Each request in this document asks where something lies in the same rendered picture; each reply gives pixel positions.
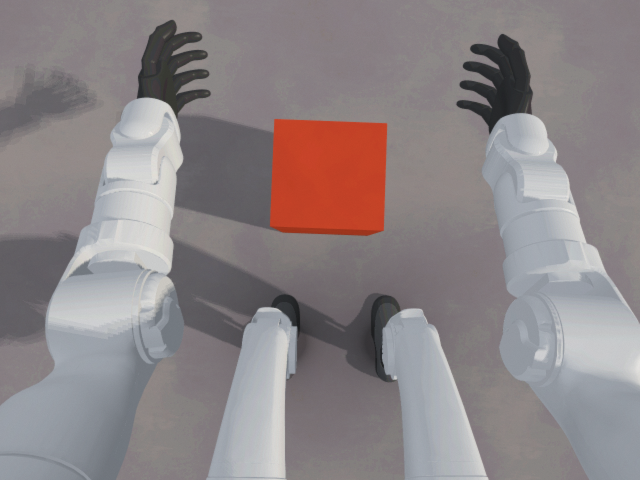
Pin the left robot hand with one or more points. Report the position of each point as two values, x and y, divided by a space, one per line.
156 78

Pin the robot right shin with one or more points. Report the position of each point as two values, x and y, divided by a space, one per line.
412 313

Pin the right robot hand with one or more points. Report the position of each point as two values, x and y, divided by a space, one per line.
512 81

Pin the robot right forearm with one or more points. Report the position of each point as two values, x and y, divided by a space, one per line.
545 247

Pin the right robot upper arm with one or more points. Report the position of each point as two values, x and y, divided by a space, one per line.
580 354

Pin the carton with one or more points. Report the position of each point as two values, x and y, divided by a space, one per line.
328 177

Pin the left robot upper arm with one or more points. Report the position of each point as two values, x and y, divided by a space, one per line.
107 332

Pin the robot left forearm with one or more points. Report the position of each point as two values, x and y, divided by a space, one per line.
134 204

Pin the left robot foot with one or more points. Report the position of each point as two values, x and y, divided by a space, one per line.
289 306

